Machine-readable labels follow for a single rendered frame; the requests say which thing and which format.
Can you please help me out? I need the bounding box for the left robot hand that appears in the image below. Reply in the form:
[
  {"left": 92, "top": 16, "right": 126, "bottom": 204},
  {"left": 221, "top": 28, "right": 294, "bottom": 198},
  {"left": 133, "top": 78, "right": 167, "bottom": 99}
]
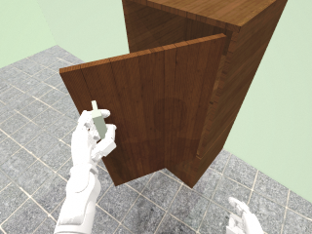
[{"left": 71, "top": 109, "right": 117, "bottom": 167}]

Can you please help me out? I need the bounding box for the right robot hand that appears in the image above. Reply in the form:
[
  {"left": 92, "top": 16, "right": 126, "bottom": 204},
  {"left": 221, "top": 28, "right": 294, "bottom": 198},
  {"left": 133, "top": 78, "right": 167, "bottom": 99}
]
[{"left": 226, "top": 197, "right": 264, "bottom": 234}]

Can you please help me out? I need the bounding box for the handle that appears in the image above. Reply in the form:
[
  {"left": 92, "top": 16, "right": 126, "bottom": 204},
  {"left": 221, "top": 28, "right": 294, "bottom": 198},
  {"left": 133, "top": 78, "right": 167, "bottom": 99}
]
[{"left": 91, "top": 100, "right": 107, "bottom": 140}]

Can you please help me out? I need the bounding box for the robot left forearm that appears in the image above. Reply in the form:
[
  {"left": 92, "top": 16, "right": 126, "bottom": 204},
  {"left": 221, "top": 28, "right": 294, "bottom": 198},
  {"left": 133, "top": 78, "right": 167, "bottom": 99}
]
[{"left": 54, "top": 163, "right": 101, "bottom": 234}]

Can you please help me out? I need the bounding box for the cupboard door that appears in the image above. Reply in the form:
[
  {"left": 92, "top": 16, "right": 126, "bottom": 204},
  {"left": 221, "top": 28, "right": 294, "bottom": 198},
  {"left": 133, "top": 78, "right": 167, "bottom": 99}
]
[{"left": 58, "top": 33, "right": 227, "bottom": 186}]

